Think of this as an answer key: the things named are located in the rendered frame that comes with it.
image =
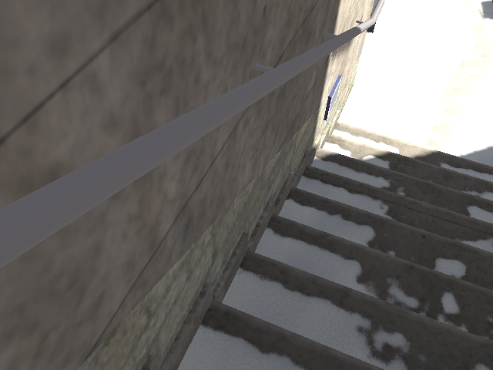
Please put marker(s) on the stairs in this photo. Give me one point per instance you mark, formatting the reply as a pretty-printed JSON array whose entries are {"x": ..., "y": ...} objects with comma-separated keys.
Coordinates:
[{"x": 380, "y": 259}]

